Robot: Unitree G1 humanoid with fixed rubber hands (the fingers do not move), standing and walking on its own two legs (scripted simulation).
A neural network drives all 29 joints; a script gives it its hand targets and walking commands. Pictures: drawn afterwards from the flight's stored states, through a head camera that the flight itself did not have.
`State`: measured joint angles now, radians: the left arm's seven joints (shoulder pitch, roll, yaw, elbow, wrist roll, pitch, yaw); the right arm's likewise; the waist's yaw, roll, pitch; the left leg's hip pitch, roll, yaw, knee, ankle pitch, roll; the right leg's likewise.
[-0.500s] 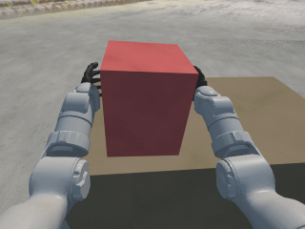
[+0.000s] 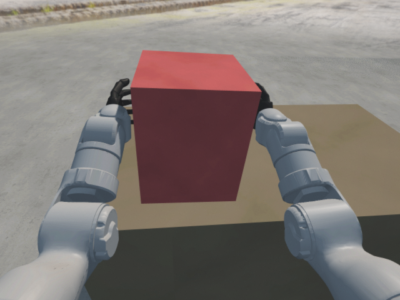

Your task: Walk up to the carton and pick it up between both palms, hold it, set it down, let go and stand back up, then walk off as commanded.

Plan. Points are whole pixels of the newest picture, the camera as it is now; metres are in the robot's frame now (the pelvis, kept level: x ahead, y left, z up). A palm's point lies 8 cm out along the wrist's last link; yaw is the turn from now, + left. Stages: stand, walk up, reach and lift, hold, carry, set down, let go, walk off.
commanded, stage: hold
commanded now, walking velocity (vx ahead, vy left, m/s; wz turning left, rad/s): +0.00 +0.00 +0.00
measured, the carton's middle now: (189, 125) +0.41 +0.02 +0.21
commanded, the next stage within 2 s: none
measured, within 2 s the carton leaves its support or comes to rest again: neither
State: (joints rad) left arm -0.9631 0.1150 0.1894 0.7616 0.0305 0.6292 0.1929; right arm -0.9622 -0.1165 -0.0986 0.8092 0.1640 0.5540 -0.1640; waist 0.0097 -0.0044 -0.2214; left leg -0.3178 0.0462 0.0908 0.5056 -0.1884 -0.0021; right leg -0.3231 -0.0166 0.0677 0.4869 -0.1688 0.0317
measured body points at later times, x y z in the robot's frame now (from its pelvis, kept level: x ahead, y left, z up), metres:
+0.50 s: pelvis +0.00 +0.00 +0.00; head -0.08 +0.00 +0.44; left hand +0.40 +0.17 +0.25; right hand +0.41 -0.13 +0.24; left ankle +0.05 +0.12 -0.73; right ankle +0.06 -0.15 -0.73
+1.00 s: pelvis +0.00 +0.00 +0.00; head -0.08 +0.00 +0.44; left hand +0.40 +0.17 +0.25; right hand +0.41 -0.13 +0.24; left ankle +0.05 +0.12 -0.73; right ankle +0.06 -0.15 -0.73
